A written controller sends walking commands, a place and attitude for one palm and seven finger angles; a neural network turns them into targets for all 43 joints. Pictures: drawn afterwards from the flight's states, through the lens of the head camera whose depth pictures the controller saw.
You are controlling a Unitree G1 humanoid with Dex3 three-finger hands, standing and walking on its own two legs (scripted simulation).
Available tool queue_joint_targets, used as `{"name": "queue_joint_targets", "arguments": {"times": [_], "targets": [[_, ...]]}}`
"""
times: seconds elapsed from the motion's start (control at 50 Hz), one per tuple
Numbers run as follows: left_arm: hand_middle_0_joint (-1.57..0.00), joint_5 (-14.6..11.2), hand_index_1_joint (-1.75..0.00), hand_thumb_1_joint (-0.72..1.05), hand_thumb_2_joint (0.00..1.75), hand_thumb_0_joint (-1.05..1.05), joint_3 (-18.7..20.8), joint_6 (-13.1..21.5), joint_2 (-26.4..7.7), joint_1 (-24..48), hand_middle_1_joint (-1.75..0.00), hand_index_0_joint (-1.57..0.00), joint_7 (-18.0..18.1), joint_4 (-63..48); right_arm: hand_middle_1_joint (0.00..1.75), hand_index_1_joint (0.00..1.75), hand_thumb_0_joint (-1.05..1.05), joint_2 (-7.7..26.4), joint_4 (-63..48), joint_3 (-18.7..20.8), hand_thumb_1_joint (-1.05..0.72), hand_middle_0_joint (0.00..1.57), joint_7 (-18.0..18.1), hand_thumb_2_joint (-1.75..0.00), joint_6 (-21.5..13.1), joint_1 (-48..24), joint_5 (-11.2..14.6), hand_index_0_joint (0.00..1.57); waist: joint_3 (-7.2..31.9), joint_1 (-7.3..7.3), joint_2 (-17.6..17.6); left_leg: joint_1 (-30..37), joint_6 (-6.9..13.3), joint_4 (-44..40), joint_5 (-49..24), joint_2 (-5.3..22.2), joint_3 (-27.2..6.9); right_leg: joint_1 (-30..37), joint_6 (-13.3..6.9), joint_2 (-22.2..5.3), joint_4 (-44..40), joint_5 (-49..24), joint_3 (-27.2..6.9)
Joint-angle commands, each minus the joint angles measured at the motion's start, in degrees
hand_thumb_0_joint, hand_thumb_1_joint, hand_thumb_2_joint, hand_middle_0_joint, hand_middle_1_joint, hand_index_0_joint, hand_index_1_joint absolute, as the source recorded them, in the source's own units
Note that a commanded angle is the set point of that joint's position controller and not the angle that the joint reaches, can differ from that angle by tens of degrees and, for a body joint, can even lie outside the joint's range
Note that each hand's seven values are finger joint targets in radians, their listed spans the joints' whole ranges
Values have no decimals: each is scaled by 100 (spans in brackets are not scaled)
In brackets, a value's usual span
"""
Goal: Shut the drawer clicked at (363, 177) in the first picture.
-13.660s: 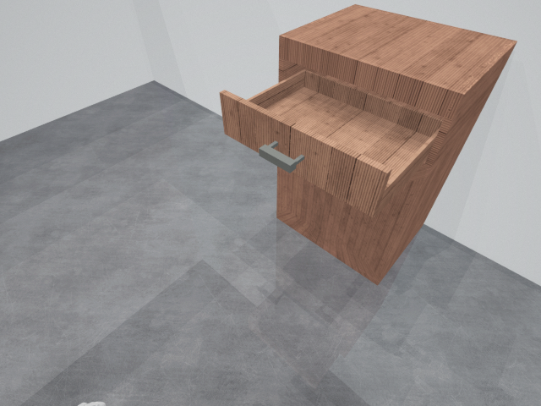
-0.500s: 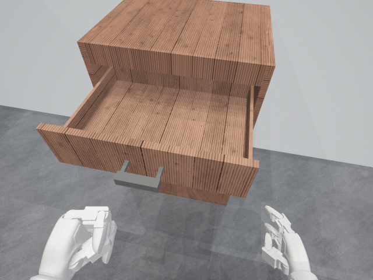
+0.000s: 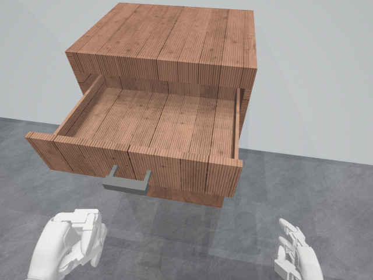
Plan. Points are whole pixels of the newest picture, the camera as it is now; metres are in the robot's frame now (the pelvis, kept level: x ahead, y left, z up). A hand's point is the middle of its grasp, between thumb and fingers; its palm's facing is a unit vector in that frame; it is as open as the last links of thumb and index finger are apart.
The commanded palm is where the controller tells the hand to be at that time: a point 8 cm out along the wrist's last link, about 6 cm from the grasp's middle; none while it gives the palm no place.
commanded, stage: bring the fist close to the handle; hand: left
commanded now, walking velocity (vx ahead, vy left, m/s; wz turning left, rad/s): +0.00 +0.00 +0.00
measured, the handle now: (128, 178) +0.35 +0.17 +0.00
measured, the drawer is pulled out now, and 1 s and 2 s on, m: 0.29 0.29 0.28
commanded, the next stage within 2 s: push the drawer shut in 1.48 s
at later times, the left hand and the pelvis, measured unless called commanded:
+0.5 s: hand (107, 235) +0.19 +0.16 +0.06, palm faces -0.08 -0.99 -0.06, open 3.3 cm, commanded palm +0.16 +0.21 +0.06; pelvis +0.00 -0.01 +0.00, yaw +1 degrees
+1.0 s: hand (127, 221) +0.24 +0.14 +0.01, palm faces -0.13 -0.99 -0.04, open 3.3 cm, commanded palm +0.22 +0.20 +0.01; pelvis -0.01 +0.00 -0.03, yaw +0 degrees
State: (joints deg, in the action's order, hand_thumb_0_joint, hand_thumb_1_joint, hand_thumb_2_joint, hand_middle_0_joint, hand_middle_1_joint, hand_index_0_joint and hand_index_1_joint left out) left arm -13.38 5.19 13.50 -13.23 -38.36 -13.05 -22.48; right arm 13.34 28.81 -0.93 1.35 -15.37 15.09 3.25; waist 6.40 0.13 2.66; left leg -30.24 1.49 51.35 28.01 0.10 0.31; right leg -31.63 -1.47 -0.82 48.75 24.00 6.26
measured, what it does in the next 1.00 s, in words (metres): stands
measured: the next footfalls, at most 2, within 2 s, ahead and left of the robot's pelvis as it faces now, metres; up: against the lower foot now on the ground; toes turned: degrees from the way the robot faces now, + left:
none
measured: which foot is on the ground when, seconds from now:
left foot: down 0.00-1.00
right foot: down 0.00-1.00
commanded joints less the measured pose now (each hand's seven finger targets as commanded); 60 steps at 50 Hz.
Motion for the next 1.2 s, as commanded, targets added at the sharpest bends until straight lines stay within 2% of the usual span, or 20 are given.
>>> {"name": "queue_joint_targets", "arguments": {"times": [0.0,0.08,0.14,0.22,0.28,0.46,0.56,0.62,0.66,0.72,0.76,0.82,0.86,0.92,0.94,1.0,1.02,1.06,1.12,1.18], "targets": [[-140,-162,-160,90,90,0,509,430,-596,114,-160,-140,-41,-1052,30,30,0,598,-970,251,-90,20,54,-90,-437,-619,42,20,355,-25,-196,-78,-8,-855,-1364,-29,-234,594,34,51,-843,-849,-307],[-140,-258,-160,90,90,0,688,470,-632,206,-160,-140,-164,-737,30,30,0,601,-883,246,-90,20,103,-90,-443,-648,50,20,374,-25,-238,-87,-2,-827,-1387,-59,-194,693,47,27,-955,-897,-425],[-140,-307,-160,90,90,0,508,543,-492,537,-160,-140,-300,-457,30,30,0,642,-834,228,-90,20,120,-90,-470,-669,41,20,231,78,-240,-150,11,-749,-1285,-84,-182,555,79,0,-1020,-788,-491],[-140,-307,-160,90,90,0,698,667,-667,684,-160,-140,-396,-123,30,30,0,673,-741,270,-90,20,118,-90,-481,-613,0,20,457,74,-379,-209,16,-635,-1469,-99,-196,648,87,-26,-952,-1056,-562],[-140,-312,-160,90,90,0,794,778,-706,844,-160,-140,-462,36,30,30,0,679,-708,281,-90,20,109,-90,-443,-596,-12,20,585,51,-220,-247,2,-591,-1561,-111,-172,692,81,-58,-882,-1195,-583],[-140,-304,-160,90,90,0,635,1008,-558,1179,-160,-140,-486,480,30,30,0,703,-677,320,-90,20,72,-90,-363,-575,-51,20,836,97,-156,-418,-4,-449,-1658,-115,-171,537,70,-48,-605,-1353,-530],[-140,-216,-160,90,90,0,389,1096,-384,1261,-160,-140,-377,559,30,30,0,713,-708,339,-90,20,38,-90,-300,-536,-76,20,914,124,-171,-489,-14,-373,-1758,-94,-200,284,46,9,-320,-1427,-365],[-140,-145,-160,90,90,0,533,1187,-549,1433,-160,-140,-267,739,30,30,0,745,-684,362,-90,20,44,-90,-236,-526,-99,20,868,115,-285,-710,-20,-292,-1570,-69,-223,87,29,33,-203,-1155,-361],[-140,-107,-160,90,90,0,282,1249,-357,1610,-160,-140,-234,694,30,30,0,739,-733,345,-90,20,34,-90,-213,-491,-109,20,1020,143,-103,-695,-27,-220,-1545,-72,-223,-70,27,24,-70,-1094,-336],[-140,-47,-160,90,90,0,394,1278,-519,1873,-160,-140,-152,887,30,30,0,781,-716,346,-90,20,42,-90,-147,-467,-120,20,1021,149,-177,-901,-32,-109,-1436,-46,-255,-258,9,47,74,-928,-327],[-140,-30,-160,90,90,0,224,1310,-401,2183,-160,-140,-152,910,30,30,0,787,-743,328,-90,20,38,-90,-126,-419,-127,20,1162,208,-128,-942,-33,-10,-1360,-49,-254,-385,20,32,154,-867,-337],[-140,-4,-160,90,90,0,372,1311,-571,2423,-160,-140,-107,1111,30,30,0,821,-734,327,-90,20,40,-90,-65,-414,-133,20,1295,162,-104,-1115,-34,84,-1251,-42,-262,-457,2,41,257,-715,-377],[-140,-8,-160,90,90,0,172,1286,-354,2604,-160,-140,-111,1201,30,30,0,813,-780,304,-90,20,29,-90,-33,-403,-134,20,1346,203,-136,-1164,-38,130,-1290,-49,-263,-504,13,33,323,-783,-361],[-140,9,-160,90,90,0,364,1248,-545,2636,-160,-140,-67,1373,30,30,0,836,-742,322,-90,20,13,-90,20,-372,-153,20,1580,139,-111,-1217,-41,226,-1485,-38,-272,-458,-7,40,445,-981,-372],[-140,-7,-160,90,90,0,336,1232,-456,2579,-160,-140,-66,1448,30,30,0,822,-766,322,-90,20,1,-90,54,-341,-153,20,1666,135,-217,-1256,-38,252,-1521,-48,-252,-409,9,36,470,-1060,-376],[-140,12,-160,90,90,0,223,1244,-395,2855,-160,-140,-70,1520,30,30,0,827,-758,319,-90,20,-30,-90,124,-337,-156,20,1645,198,-225,-1390,-40,349,-1511,-45,-236,-488,17,22,541,-1125,-396],[-140,33,-160,90,90,0,374,1253,-525,2831,-160,-140,-30,1643,30,30,0,837,-733,329,-90,20,-27,-90,151,-352,-162,20,1578,168,-219,-1474,-41,380,-1507,-39,-242,-530,-1,35,574,-1103,-400],[-140,59,-160,90,90,0,146,1309,-313,2985,-160,-140,-35,1659,30,30,0,822,-749,317,-90,20,-49,-90,184,-348,-168,20,1622,223,-153,-1470,-42,442,-1527,-35,-243,-679,2,27,655,-1126,-384],[-140,60,-160,90,90,0,262,1378,-520,2960,-160,-140,30,1336,30,30,0,840,-797,336,-90,20,-68,-90,219,-337,-165,20,1894,144,44,-1303,-45,428,-1692,-25,-251,-592,-23,26,685,-1182,-389],[-140,80,-160,90,90,0,60,1352,-344,2891,-160,-140,93,1232,30,30,0,815,-847,329,-90,20,-81,-90,270,-298,-157,20,1893,197,-5,-1266,-46,412,-1712,-16,-252,-609,-2,28,672,-1216,-368]]}}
